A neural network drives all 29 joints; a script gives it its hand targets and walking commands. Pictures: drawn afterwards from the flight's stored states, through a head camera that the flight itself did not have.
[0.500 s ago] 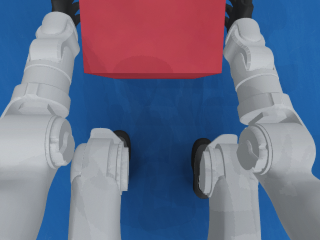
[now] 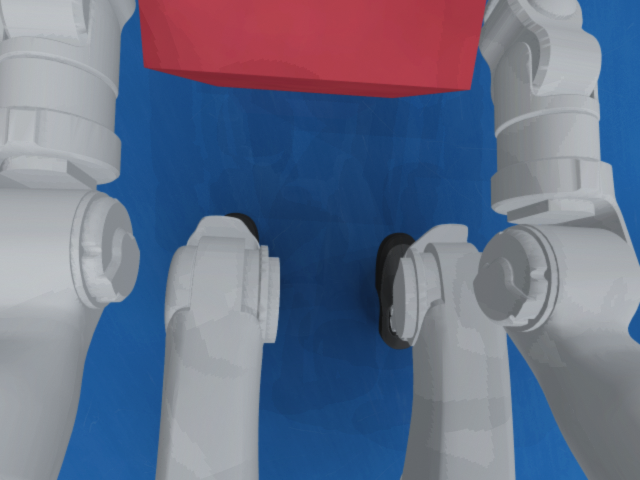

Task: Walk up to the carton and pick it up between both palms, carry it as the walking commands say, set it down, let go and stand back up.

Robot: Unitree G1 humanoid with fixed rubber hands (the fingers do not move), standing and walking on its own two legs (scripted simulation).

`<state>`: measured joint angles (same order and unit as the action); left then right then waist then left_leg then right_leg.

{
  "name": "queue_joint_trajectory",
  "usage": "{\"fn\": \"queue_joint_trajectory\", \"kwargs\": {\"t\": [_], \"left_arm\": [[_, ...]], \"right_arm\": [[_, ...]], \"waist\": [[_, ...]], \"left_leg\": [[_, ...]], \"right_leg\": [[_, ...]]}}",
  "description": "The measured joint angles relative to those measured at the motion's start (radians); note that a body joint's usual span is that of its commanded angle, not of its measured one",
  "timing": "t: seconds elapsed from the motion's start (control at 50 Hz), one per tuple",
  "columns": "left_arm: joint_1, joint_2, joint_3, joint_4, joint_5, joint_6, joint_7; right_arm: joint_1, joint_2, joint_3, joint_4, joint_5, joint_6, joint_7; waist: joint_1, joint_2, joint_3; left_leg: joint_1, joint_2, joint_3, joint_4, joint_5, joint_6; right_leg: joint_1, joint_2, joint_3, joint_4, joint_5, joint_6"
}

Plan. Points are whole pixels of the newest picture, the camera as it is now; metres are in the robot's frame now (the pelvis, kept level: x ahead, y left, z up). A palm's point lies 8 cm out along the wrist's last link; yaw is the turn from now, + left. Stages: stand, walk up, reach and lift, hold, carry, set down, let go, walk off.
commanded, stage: reach and lift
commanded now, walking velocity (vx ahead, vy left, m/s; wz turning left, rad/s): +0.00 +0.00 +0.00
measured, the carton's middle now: out of the picture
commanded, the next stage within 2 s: none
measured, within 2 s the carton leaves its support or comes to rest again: neither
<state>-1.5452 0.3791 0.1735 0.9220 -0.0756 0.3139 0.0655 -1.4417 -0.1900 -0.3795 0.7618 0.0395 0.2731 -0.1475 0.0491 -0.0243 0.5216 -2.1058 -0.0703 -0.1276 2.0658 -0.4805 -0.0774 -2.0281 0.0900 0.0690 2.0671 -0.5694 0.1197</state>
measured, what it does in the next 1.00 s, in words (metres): rises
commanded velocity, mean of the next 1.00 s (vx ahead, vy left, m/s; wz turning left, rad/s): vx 0.00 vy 0.00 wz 0.00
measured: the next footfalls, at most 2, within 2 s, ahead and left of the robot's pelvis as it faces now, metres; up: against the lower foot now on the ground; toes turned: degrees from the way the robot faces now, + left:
none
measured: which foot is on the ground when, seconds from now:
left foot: down 0.00-1.00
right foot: down 0.00-1.00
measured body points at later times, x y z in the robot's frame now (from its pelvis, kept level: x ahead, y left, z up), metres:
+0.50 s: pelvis -0.01 -0.01 +0.04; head +0.35 +0.04 +0.29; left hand +0.56 +0.21 -0.10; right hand +0.57 -0.12 -0.09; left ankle +0.14 +0.14 -0.37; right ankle +0.13 -0.15 -0.37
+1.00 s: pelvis -0.01 +0.00 +0.08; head +0.33 +0.04 +0.37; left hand +0.54 +0.21 -0.02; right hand +0.55 -0.12 -0.01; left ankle +0.14 +0.14 -0.37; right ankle +0.13 -0.15 -0.37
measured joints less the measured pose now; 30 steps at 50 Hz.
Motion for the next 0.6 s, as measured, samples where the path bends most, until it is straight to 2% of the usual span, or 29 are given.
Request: {"fn": "queue_joint_trajectory", "kwargs": {"t": [0.24,0.44,0.6], "left_arm": [[0.019,-0.038,0.063,-0.058,0.064,0.026,-0.009],[0.062,-0.047,0.065,-0.130,0.060,0.068,-0.014],[0.070,-0.073,0.107,-0.140,0.102,0.078,-0.027]], "right_arm": [[0.008,0.015,-0.044,-0.055,-0.040,0.034,0.022],[0.054,0.043,-0.053,-0.134,-0.048,0.072,0.018],[0.065,0.059,-0.080,-0.158,-0.075,0.091,0.031]], "waist": [[0.000,-0.003,-0.006],[-0.002,-0.001,0.000],[-0.005,0.004,-0.015]], "left_leg": [[0.047,0.002,-0.002,-0.051,0.007,-0.003],[0.111,-0.006,-0.009,-0.097,0.015,-0.012],[0.163,-0.007,-0.007,-0.152,0.034,-0.008]], "right_leg": [[0.041,0.011,0.002,-0.051,0.013,0.004],[0.101,0.010,-0.001,-0.092,0.021,0.001],[0.153,0.013,0.004,-0.148,0.041,0.001]]}}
